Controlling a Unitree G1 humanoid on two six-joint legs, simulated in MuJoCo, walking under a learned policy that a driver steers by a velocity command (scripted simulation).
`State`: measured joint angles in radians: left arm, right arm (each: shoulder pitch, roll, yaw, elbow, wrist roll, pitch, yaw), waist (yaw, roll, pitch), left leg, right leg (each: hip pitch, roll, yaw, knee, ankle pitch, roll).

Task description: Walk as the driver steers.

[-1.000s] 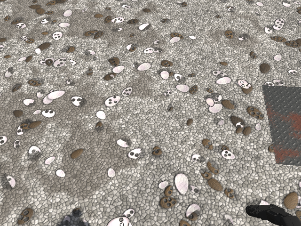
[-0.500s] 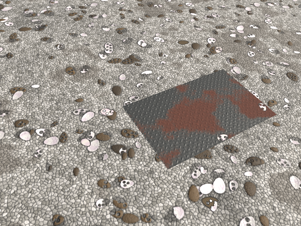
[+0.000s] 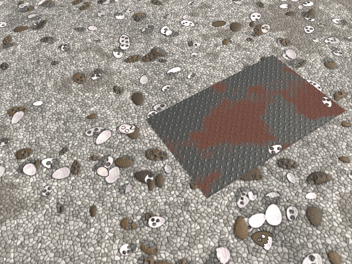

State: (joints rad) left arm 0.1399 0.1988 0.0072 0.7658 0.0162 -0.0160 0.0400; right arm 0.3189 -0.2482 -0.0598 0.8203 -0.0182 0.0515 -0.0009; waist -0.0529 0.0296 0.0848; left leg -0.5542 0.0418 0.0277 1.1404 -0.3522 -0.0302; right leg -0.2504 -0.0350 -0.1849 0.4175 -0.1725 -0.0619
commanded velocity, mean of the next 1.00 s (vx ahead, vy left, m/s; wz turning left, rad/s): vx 0.58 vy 0.00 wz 0.41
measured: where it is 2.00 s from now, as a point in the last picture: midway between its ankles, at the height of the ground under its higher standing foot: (92, 109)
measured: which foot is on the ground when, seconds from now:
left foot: up 0.00-0.20, down 0.22-0.72, up 0.74-1.00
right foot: down 0.00-0.22, up 0.24-0.68, down 0.70-1.00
